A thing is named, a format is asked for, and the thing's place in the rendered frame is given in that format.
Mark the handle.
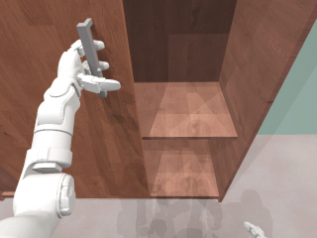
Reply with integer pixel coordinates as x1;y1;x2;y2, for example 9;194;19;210
76;18;108;98

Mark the robot right hand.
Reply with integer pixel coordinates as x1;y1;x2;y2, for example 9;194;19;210
243;221;267;238

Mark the robot left upper arm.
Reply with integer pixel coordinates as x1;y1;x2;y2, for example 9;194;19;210
0;173;76;238

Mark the robot left hand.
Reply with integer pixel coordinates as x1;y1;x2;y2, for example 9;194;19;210
57;40;121;93

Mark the wardrobe door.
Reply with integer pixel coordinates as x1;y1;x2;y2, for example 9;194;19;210
0;166;19;192
0;0;151;199

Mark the robot left forearm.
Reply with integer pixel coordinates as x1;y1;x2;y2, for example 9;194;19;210
13;76;81;215

